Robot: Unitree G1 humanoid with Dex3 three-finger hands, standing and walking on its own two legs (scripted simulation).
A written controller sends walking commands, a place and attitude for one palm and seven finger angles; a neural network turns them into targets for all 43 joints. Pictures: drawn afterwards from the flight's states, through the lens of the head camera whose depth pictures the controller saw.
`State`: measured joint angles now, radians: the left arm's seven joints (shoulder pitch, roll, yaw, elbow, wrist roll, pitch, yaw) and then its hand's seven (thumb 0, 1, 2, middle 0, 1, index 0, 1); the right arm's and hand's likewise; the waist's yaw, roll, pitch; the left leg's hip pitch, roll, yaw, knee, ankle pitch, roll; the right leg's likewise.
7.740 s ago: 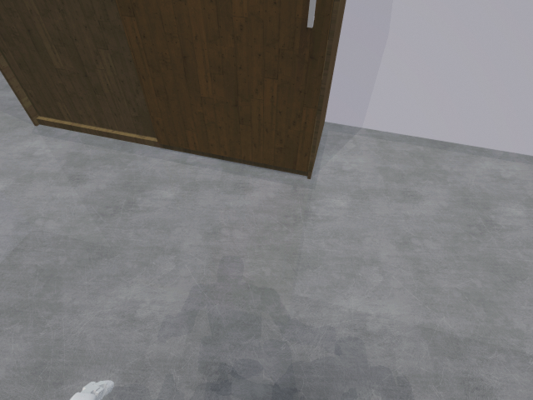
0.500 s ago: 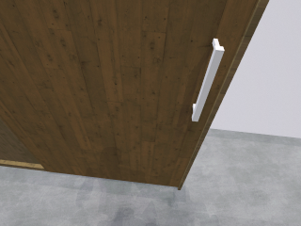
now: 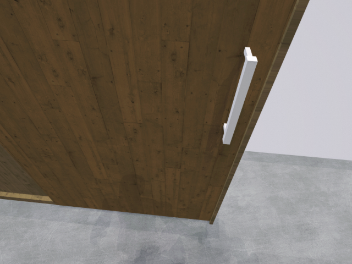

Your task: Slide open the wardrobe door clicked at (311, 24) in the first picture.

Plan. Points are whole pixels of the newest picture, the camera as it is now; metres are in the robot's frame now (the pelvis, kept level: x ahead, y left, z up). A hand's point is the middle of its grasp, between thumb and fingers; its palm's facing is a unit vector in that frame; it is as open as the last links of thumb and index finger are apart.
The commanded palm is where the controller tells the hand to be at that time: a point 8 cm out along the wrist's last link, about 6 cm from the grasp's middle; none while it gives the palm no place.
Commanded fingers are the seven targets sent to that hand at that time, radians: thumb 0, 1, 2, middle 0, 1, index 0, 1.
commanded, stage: look again from close up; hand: right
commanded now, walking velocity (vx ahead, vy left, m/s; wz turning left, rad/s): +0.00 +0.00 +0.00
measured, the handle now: (235, 101) +0.46 -0.11 +0.15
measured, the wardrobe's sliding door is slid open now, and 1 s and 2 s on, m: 0.00 0.00 0.00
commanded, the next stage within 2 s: raise the hand with hooked fingers in 0.44 s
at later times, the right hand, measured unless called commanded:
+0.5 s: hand out of the picture +0.08 -0.24 -0.16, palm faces -0.04 +0.94 -0.33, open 7.4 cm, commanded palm none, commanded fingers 0.00 -0.90 -0.90 0.20 0.30 0.20 0.30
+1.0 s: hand (296, 258) +0.17 -0.24 -0.04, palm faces +0.11 +0.99 +0.00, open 8.8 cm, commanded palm +0.15 -0.29 -0.01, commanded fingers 0.00 -0.34 -0.66 0.24 0.66 0.24 0.66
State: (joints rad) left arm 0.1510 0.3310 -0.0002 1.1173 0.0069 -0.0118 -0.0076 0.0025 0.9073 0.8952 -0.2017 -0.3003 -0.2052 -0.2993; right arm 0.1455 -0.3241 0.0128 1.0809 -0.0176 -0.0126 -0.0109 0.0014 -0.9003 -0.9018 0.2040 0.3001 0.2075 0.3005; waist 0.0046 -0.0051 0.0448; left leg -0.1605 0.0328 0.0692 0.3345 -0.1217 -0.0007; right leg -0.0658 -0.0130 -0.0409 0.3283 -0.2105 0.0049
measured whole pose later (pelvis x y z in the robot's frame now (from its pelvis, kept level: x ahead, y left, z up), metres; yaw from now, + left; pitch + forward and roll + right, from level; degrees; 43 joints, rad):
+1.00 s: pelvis -0.01 +0.00 -0.08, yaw -1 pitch +8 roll +1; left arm 0.19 0.27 0.01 0.53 -0.03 -0.32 0.03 0.01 0.91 0.90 -0.20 -0.30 -0.21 -0.30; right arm 0.37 -0.26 -0.35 0.13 0.38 -0.38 0.47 0.01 -0.56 -0.76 0.23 0.52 0.23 0.52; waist -0.06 0.02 -0.07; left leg -0.76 0.05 0.09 1.05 -0.44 0.01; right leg -0.69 -0.03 0.01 1.09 -0.55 0.01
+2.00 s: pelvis +0.01 -0.01 -0.02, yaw -1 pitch -2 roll +1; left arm 0.24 0.25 -0.09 0.64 -0.06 -0.33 0.11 0.01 0.90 0.90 -0.20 -0.30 -0.21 -0.30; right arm -0.02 -0.42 -0.45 0.11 0.34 0.05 0.41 -0.01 0.48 -0.31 0.30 1.19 0.30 1.19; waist -0.07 -0.05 -0.01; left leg -0.27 0.04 0.09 0.55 -0.25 -0.01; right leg -0.21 -0.02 0.00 0.59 -0.35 0.00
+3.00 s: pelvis +0.01 +0.00 -0.01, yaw -1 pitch -3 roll +0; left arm 0.23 0.26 -0.08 0.65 -0.08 -0.27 0.13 0.01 0.90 0.90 -0.20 -0.30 -0.21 -0.30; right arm -0.18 -0.39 -0.40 0.18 0.29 0.15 0.36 -0.02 0.51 -0.30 0.30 1.20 0.30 1.20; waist -0.05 -0.05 -0.01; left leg -0.23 0.03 0.08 0.50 -0.22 0.00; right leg -0.15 -0.02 -0.01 0.51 -0.32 0.01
